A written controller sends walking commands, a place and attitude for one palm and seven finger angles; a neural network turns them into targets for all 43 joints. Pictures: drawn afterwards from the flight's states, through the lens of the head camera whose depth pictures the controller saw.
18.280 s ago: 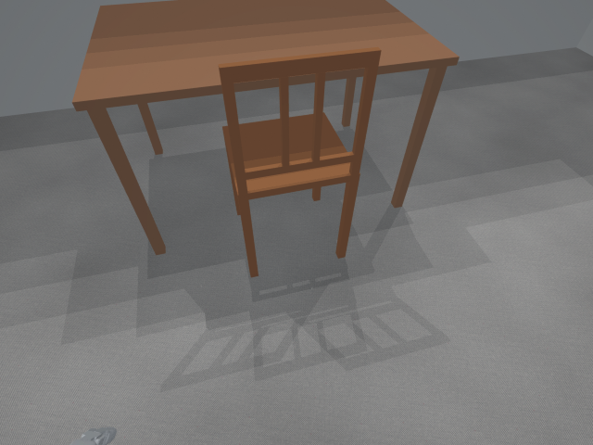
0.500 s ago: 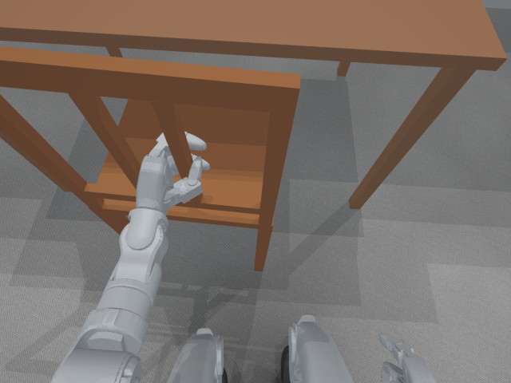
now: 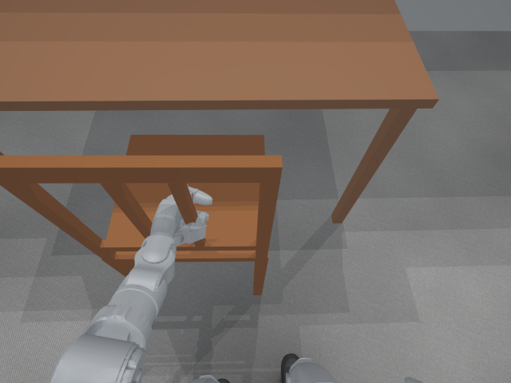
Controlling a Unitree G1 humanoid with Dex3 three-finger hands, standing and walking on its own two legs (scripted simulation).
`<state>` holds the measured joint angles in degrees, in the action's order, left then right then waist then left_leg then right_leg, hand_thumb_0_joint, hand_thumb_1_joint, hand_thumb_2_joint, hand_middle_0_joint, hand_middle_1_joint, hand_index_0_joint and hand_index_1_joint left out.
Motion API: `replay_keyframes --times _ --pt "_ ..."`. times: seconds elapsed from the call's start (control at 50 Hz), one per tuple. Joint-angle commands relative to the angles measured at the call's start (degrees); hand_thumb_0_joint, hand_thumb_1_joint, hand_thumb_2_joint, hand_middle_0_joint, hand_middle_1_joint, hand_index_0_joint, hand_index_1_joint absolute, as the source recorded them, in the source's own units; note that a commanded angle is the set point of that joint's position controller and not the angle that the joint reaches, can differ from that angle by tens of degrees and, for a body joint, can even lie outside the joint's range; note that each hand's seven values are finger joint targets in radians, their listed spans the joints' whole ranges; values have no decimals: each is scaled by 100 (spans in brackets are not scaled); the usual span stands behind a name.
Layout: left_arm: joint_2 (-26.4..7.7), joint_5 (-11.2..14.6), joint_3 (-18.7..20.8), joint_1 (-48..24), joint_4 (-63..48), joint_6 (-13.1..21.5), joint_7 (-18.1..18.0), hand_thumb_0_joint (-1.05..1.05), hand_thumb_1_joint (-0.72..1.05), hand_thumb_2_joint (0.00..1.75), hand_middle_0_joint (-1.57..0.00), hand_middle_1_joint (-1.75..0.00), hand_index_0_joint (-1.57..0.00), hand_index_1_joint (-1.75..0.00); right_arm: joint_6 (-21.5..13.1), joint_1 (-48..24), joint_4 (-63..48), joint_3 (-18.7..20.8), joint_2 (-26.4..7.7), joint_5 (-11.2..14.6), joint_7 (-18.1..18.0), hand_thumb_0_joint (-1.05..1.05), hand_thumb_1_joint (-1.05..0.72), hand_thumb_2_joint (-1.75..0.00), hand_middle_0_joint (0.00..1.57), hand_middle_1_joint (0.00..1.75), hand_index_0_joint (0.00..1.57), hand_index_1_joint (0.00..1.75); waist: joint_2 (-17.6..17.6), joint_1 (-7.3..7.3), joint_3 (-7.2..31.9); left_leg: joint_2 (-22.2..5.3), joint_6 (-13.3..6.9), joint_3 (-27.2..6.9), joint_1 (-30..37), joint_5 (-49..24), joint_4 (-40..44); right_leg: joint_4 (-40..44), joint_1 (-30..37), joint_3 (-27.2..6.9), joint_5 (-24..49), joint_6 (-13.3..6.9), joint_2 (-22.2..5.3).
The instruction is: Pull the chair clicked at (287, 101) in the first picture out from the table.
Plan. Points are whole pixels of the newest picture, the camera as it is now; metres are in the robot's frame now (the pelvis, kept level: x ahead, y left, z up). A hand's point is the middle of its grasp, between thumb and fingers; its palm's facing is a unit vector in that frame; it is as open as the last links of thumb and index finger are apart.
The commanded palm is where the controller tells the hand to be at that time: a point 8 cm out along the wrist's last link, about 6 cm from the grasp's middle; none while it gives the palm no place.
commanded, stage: step backward, pulling the chair out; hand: left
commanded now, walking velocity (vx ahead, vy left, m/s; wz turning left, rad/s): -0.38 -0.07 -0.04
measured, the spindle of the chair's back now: (138, 217) +0.40 +0.21 -0.07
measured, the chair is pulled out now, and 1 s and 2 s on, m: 0.07 0.20 0.27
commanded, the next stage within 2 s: none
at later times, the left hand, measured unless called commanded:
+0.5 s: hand (208, 281) +0.28 +0.07 -0.06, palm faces -0.10 -0.99 -0.14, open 5.2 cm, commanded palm +0.29 +0.12 -0.06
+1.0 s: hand (199, 302) +0.24 +0.09 -0.06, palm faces -0.11 -0.98 -0.18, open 5.3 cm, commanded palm +0.24 +0.14 -0.06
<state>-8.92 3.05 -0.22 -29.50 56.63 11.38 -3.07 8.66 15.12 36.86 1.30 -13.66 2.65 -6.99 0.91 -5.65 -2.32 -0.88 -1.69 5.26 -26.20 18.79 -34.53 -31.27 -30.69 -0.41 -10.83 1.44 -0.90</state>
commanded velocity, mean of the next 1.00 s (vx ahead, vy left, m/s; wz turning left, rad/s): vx -0.38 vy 0.00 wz -0.02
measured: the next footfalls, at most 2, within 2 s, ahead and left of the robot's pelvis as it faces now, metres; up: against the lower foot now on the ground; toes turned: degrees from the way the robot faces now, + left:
left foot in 0.96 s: -0.08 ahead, +0.13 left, +0.00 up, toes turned +2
right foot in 1.80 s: -0.03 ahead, -0.14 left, +0.00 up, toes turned -5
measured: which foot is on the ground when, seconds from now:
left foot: down 0.00-0.78, up 0.80-0.94, down 0.96-1.00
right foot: down 0.00-1.00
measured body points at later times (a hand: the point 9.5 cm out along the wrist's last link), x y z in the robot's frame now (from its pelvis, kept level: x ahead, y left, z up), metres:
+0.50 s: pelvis -0.07 -0.01 +0.00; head +0.01 -0.03 +0.44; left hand +0.28 +0.12 -0.05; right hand +0.02 -0.29 -0.13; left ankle -0.02 +0.09 -0.73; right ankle +0.04 -0.14 -0.73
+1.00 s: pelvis -0.12 +0.00 -0.01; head -0.03 -0.01 +0.43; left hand +0.25 +0.14 -0.05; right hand -0.03 -0.27 -0.14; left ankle -0.12 +0.13 -0.73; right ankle +0.03 -0.14 -0.73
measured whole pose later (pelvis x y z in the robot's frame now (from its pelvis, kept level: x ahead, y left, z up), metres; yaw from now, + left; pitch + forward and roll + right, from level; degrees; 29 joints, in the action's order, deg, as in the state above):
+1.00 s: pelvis -0.12 +0.00 -0.01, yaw +1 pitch +3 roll +2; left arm -6.9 1.5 -2.5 -29.0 56.0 9.4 -5.2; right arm -0.3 12.8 41.7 0.0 -15.2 2.6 -6.7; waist -1.1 -4.7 -7.5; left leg 1.5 0.5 1.3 -20.6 16.8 -35.3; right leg -31.1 -32.3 -0.3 -3.0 1.8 -5.6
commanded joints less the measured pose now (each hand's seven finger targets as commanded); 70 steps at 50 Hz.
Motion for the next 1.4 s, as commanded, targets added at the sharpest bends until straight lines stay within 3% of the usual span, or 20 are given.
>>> replay_keyframes --times 0.0,0.18,0.36,0.46,0.54,0.6,0.64,0.7,0.76,0.8,0.84,0.9,0.94,1.0,1.06,1.14,1.22,1.3,1.34,1.38 --pt "-798 -290 -13 -1379 -1285 338 -57 0 90 90 -50 -145 -50 -145 -160 339 -492 248 -741 -13 -49 0 -90 -90 20 30 20 30 461 135 2941 -905 291 -674 1668 -3976 260 -177 1484 -276 3067 -257 -490" --pt "-867 -200 -73 -1570 -1287 393 -141 0 90 90 -50 -145 -50 -145 -390 67 -370 171 -706 75 -116 0 -90 -90 20 30 20 30 356 237 2475 -859 146 -554 1041 -1748 597 -93 1434 -396 1604 -212 -538" --pt "-1002 -182 -102 -1731 -886 491 -274 0 90 90 -50 -145 -50 -145 -798 71 -35 179 -729 175 -101 0 -90 -90 20 30 20 30 -819 268 2141 -109 208 -346 1215 330 13 1541 1084 -1376 -292 -424 -1355" --pt "-759 -189 -294 -1777 -990 529 -285 0 90 90 -50 -145 -50 -145 -935 -81 -47 104 -795 166 -155 0 -90 -90 20 30 20 30 -227 293 2131 -530 75 -544 1425 -505 870 854 1046 -507 -233 -104 -676" --pt "-530 -143 -392 -1881 -1121 476 -306 0 90 90 -50 -145 -50 -145 -953 -273 -202 37 -807 152 -195 0 -90 -90 20 30 20 30 637 401 1822 -1142 -180 -992 730 106 1519 -566 976 -95 -847 -125 -244" --pt "-740 -149 -161 -1973 -1166 457 -321 0 90 90 -50 -145 -50 -145 -955 -243 -135 74 -784 76 -225 0 -90 -90 20 30 20 30 364 392 2055 -1259 -234 -937 982 -1344 1084 -895 1124 -138 25 -122 -272" --pt "-614 -198 -282 -2015 -1079 415 -283 0 90 90 -50 -145 -50 -145 -927 -353 -157 59 -744 34 -187 0 -90 -90 20 30 20 30 562 380 1636 -1261 -213 -890 379 -762 1089 -954 1247 -209 -166 -177 -354" --pt "-885 -243 -80 -1870 -1008 407 -324 0 90 90 -50 -145 -50 -145 -948 -355 -174 104 -760 33 -199 0 -90 -90 20 30 20 30 -187 446 1366 -867 -84 -719 -290 830 644 -391 1264 -840 -880 -373 -680" --pt "-1003 -254 -59 -1612 -846 398 -376 0 90 90 -50 -145 -50 -145 -1020 60 -33 123 -698 40 -87 0 -90 -90 20 30 20 30 -1534 415 1512 165 267 -414 777 1287 -1384 2002 137 -2227 -2750 -808 -1762" --pt "-1027 -276 71 -1511 -804 308 -381 0 90 90 -50 -145 -50 -145 -1089 0 1 127 -730 52 -8 0 -90 -90 20 30 20 30 -1769 466 1865 282 326 -768 463 1334 -2220 1956 1061 -2275 -1314 -1135 -2053" --pt "-901 -259 49 -1692 -986 227 -364 0 90 90 -50 -145 -50 -145 -1126 -38 25 51 -665 80 59 0 -90 -90 20 30 20 30 -1355 363 2191 74 322 -931 666 1349 -1575 1322 1613 -1635 73 -1033 -1961" --pt "-926 -224 18 -1549 -894 130 -335 0 90 90 -50 -145 -50 -145 -1118 29 142 8 -750 27 -1 0 -90 -90 20 30 20 30 -742 252 2001 60 282 -598 1148 561 544 923 1594 -962 389 -533 -1476" --pt "-775 -263 -39 -1511 -1214 137 -280 0 90 90 -50 -145 -50 -145 -1086 17 -67 120 -946 -33 -58 0 -90 -90 20 30 20 30 193 376 1859 -661 -30 -1267 768 -313 1174 142 1625 -364 316 -133 -616" --pt "-298 -244 -358 -2107 -1896 139 -242 0 90 90 -50 -145 -50 -145 -957 -364 -458 88 -740 -76 -50 0 -90 -90 20 30 20 30 1014 422 1849 -1480 -366 -1455 222 -805 1468 -1579 1702 33 -442 -59 -182" --pt "-438 -335 -213 -2006 -1407 142 -274 0 90 90 -50 -145 -50 -145 -909 -97 -161 191 -772 -81 -20 0 -90 -90 20 30 20 30 -9 363 1897 -1234 -18 -1025 1058 -3008 223 -510 1758 -193 1762 -209 -478" --pt "-876 -344 -51 -1925 -1191 232 -250 0 90 90 -50 -145 -50 -145 -851 58 78 269 -801 -65 -56 0 -90 -90 20 30 20 30 -348 218 2451 -629 417 -619 1225 -1893 -78 -37 2068 -856 3414 -517 -1199" --pt "-922 -288 -20 -1541 -1143 221 -235 0 90 90 -50 -145 -50 -145 -775 -50 -2 195 -754 -51 -60 0 -90 -90 20 30 20 30 -224 279 2475 -465 336 -624 1092 -572 220 461 1986 -828 2001 -421 -1203" --pt "-948 -303 33 -1451 -1332 264 -268 0 90 90 -50 -145 -50 -145 -789 -225 -234 155 -822 -53 -89 0 -90 -90 20 30 20 30 226 370 1918 -807 70 -814 709 -303 1063 273 1603 -369 -175 -114 -546" --pt "-798 -319 -60 -1587 -1435 289 -273 0 90 90 -50 -145 -50 -145 -805 -316 -361 104 -744 -52 -80 0 -90 -90 20 30 20 30 567 420 1751 -1045 -28 -860 298 -304 1232 -360 1685 -185 -334 -91 -375" --pt "-856 -319 -10 -1734 -1452 342 -297 0 90 90 -50 -145 -50 -145 -842 -252 -326 127 -703 -28 -96 0 -90 -90 20 30 20 30 195 399 1860 -1012 -4 -742 445 -752 906 -377 1657 -300 212 -125 -455"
